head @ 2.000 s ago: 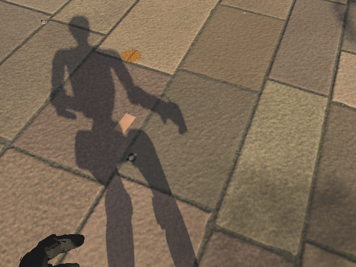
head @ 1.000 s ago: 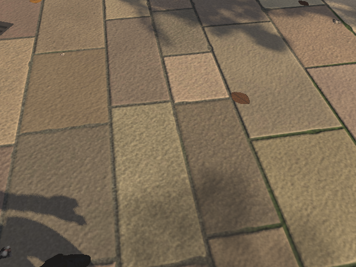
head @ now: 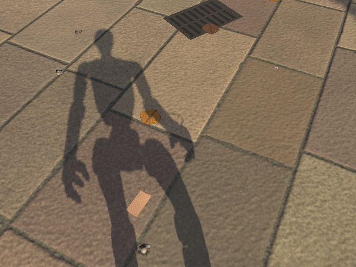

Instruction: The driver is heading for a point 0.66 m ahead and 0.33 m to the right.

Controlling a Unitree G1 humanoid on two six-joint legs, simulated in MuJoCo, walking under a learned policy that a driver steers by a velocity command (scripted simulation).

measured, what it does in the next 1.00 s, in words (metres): walks ahead, turning right: right foot, then left foot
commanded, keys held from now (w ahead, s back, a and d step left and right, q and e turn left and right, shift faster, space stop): w+e+shift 0.82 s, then shift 0.18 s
